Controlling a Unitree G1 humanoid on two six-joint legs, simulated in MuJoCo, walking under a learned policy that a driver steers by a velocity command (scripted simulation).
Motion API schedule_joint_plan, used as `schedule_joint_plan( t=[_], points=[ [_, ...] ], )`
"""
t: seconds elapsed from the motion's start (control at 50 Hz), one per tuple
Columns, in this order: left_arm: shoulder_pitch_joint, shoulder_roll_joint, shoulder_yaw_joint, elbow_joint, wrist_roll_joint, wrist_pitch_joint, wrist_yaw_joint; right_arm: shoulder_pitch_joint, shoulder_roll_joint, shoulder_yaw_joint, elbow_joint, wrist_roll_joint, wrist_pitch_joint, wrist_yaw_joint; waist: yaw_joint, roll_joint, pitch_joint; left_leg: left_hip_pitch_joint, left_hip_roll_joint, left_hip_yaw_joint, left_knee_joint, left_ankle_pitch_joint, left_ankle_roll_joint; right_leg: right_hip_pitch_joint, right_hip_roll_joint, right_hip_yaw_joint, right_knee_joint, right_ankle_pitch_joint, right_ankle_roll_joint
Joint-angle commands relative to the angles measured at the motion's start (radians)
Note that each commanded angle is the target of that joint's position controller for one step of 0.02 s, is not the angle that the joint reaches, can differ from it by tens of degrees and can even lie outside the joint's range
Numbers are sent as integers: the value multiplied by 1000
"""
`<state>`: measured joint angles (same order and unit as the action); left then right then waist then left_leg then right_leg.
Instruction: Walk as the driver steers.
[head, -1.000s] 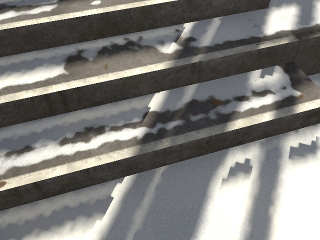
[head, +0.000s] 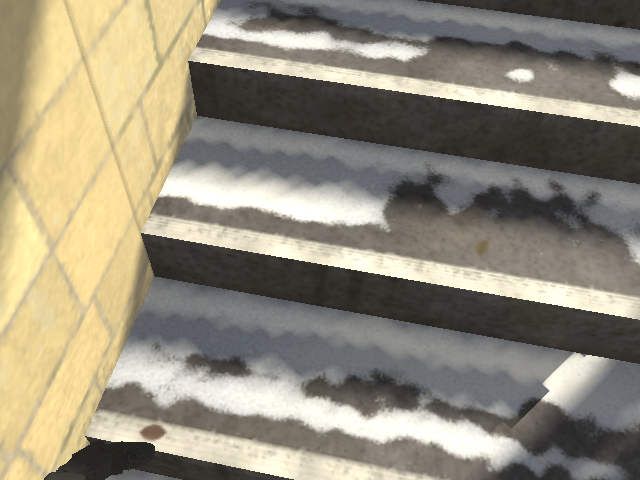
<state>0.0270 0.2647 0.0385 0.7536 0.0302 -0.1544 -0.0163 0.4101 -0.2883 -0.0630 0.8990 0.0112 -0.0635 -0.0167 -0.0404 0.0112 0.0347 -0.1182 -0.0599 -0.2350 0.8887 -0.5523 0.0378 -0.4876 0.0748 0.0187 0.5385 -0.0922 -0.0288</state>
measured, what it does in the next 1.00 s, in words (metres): climbs: left foot, then right foot 0.15 m higher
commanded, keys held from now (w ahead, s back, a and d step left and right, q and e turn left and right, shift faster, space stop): w+q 0.02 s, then w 0.98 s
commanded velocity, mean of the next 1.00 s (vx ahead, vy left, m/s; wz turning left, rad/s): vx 0.50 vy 0.00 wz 0.15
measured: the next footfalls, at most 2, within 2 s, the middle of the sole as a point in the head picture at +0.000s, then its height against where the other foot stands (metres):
left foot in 0.42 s outside the picture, level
right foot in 0.82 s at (363, 404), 0.15 m higher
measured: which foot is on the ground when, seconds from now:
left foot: up 0.00-0.40, down 0.42-0.84, up 0.86-1.00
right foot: down 0.00-0.42, up 0.44-0.80, down 0.82-1.00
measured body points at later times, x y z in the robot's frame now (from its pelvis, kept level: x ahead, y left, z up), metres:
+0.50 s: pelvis +0.23 +0.03 +0.02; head +0.23 +0.05 +0.47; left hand +0.25 +0.29 -0.13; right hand +0.36 -0.22 -0.09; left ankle +0.25 +0.12 -0.72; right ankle +0.15 -0.12 -0.56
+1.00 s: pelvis +0.47 -0.01 +0.14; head +0.45 -0.02 +0.59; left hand +0.48 +0.24 -0.01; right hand +0.61 -0.24 +0.02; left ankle +0.40 +0.13 -0.37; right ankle +0.50 -0.09 -0.57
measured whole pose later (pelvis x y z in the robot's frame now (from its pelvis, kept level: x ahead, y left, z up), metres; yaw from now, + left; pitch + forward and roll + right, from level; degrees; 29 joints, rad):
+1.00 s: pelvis +0.47 -0.01 +0.14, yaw +6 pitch +3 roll -1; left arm 0.32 0.23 0.00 0.99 0.03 -0.05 -0.01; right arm 0.24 -0.23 0.00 0.84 -0.01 -0.07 0.01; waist 0.02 0.01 -0.11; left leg -0.78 0.00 -0.11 1.80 -0.20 0.14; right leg -0.46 0.02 -0.11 0.79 -0.38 -0.07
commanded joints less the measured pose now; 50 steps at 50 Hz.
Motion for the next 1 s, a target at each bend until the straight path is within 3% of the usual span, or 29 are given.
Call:
schedule_joint_plan(
  t=[0.02, 0.04, 0.06, 0.14, 0.24, 0.3, 0.34, 0.38, 0.4, 0.42, 0.44, 0.46, 0.48, 0.5, 0.54, 0.58, 0.64, 0.68, 0.7, 0.74, 0.78, 0.82, 0.84, 0.86, 0.88, 0.9, 0.92, 0.96, 1.0],
  points=[
    [279, 157, 53, -17, 2, 10, 12, 54, -98, 15, -97, 38, -34, 6, 102, -194, -293, -684, 60, 27, 617, 64, -16, 819, -466, 723, -222, -151, -258],
    [227, 114, 37, -20, -10, 17, 11, -56, -129, 9, -116, 18, -32, 5, 102, -48, -174, -649, 112, 74, 585, 161, -19, 622, -408, 520, -241, -82, -222],
    [202, 101, 27, -17, -5, 21, 8, -109, -129, 3, -124, -4, -29, 4, 83, 8, -113, -585, 145, 92, 542, 208, -21, 465, -360, 414, -272, -3, -209],
    [240, 106, 24, 58, -15, 17, 9, -107, -45, 22, -150, -13, -8, 20, 22, -63, -35, -492, 176, 128, 383, 232, -38, 286, -292, 187, -375, 214, -232],
    [229, 151, 30, 52, -9, 45, 5, -243, 12, 69, -182, -32, -1, 15, 63, -71, -40, -371, 151, 251, -8, 375, -66, 263, -239, 26, -343, 419, -207],
    [295, 176, 29, 65, -29, 63, -6, -275, -19, 76, -184, -12, 12, 12, 90, -113, -36, -320, 133, 277, -84, 360, -47, 302, -277, 65, -331, 274, -204],
    [312, 188, 26, 72, -40, 74, -8, -282, -50, 69, -199, -19, 14, 11, 80, -118, -29, -323, 114, 290, -152, 281, -15, 384, -316, 107, -277, 290, -188],
    [308, 188, 19, 103, -46, 85, 1, -146, -121, 29, -172, -34, 2, 6, -15, -122, -117, -127, 53, 331, -371, 341, 32, 422, -253, 50, -33, 425, -143],
    [285, 151, 4, 102, -53, 79, -3, 0, -157, 4, -114, -39, 0, 3, -88, -71, -164, 83, 64, 292, -463, 427, 59, 308, -181, -14, 199, 430, -98],
    [249, 57, -30, 68, -28, 52, -12, 162, -277, -25, -68, -44, 15, -15, -122, 191, -186, 313, 337, -133, -558, 538, 161, -38, -74, -72, 672, -16, -19],
    [356, 6, -44, 100, -45, 17, -18, 216, -304, -22, -59, -63, 19, -8, -81, 246, -257, 391, 521, -560, -691, 416, 361, -316, 25, 66, 1024, -432, 11],
    [358, 67, -25, 96, -86, 15, -28, 213, -261, -20, -14, -34, 11, 2, -59, 167, -98, 308, 569, -562, -734, 148, 411, -530, 4, 139, 1211, -450, 16],
    [276, 77, -21, 73, -93, 28, -21, 155, -165, 3, 0, -25, 10, 8, -38, 112, 17, 240, 505, -406, -720, 40, 339, -651, -33, 126, 1309, -407, 4],
    [225, 27, -35, 53, -72, 48, -14, 86, -87, 27, 5, -21, 10, 14, -3, 28, 63, 161, 441, -269, -701, 57, 264, -709, -57, 104, 1392, -349, 9],
    [197, -75, -65, 12, -55, 90, -9, 38, 26, 66, 54, -43, 15, 25, 69, 36, 70, -28, 367, -81, -662, 194, 178, -748, -78, 95, 1628, -287, -4],
    [188, -148, -99, -44, -67, 113, -4, 88, 43, 80, 110, -46, 25, 24, 97, 61, 68, -111, 364, 9, -646, 247, 147, -885, -57, 126, 1865, -267, -30],
    [30, -116, -127, -184, -28, 111, 0, -3, 1, 90, 97, -47, 29, 15, 131, 42, 80, -402, 259, 195, -707, 171, 99, -766, -77, 61, 1469, -50, 8],
    [-69, -96, -142, -232, -20, 105, 15, 48, -55, 85, 107, -26, 13, -24, 113, 80, 14, -504, 256, 201, -878, 276, 170, -502, -118, -99, 1190, -38, 63],
    [-77, -83, -140, -220, -28, 106, 19, 66, -62, 83, 127, 2, 3, -35, 112, 102, -33, -448, 247, 239, -934, 470, 167, -335, -140, -153, 1044, -35, 52],
    [-83, -114, -146, -200, -27, 107, 24, 184, -132, 50, 182, 21, 9, -43, 82, 182, -109, -148, 269, 283, -890, 899, 154, -217, -103, -240, 863, -233, 16],
    [-38, -74, -121, -187, -39, 94, 5, 212, -159, 40, 176, -11, 29, -44, 125, 293, -156, 140, 292, 303, -626, 1744, 139, -178, 0, -275, 718, -535, -46],
    [116, 2, -72, -139, -30, 96, -12, 161, -155, 33, 133, -27, 45, -42, 216, 317, -251, 242, 355, 245, -389, 2078, 145, -4, 25, -141, 457, -489, -117],
    [310, 82, -38, -57, -15, 110, -9, 110, -135, 30, 86, -46, 21, -33, 278, 154, -345, -76, 306, 242, -135, 1966, 136, 326, -102, 176, 354, -373, -207],
    [541, 218, 11, 46, 12, 150, 20, 55, -41, 46, 49, -54, -20, 2, 330, -337, -426, -503, 66, 212, 353, 690, 80, 611, -352, 774, -99, -383, -369],
    [555, 192, 5, 90, 37, 136, 49, 22, -29, 25, 68, -54, -64, 46, 303, -289, -431, -680, -26, -69, 887, 284, 77, 564, -460, 1103, -261, -428, -406],
    [445, 130, -19, 97, -8, 106, 45, -123, 6, 29, -32, -19, -74, 62, 220, -189, -190, -871, 23, -73, 988, 232, 94, 414, -458, 909, -220, -478, -331],
    [382, 33, -44, 137, -18, 94, 28, -251, 55, 56, -119, -25, -64, 58, 168, -97, -63, -934, 78, 42, 996, 249, 112, 270, -409, 689, -200, -520, -256],
    [280, -124, -74, 221, 3, 94, -5, -136, 118, 79, -125, -36, -22, 33, 27, -40, 18, -886, 108, 85, 1032, 329, 123, 58, -301, 389, -212, -397, -137],
    [305, -137, -70, 277, -1, 103, -18, -100, 173, 109, -138, -3, 6, 20, -5, -59, 51, -958, 78, 80, 1039, 356, 119, 20, -254, 222, -200, -305, -96]
  ],
)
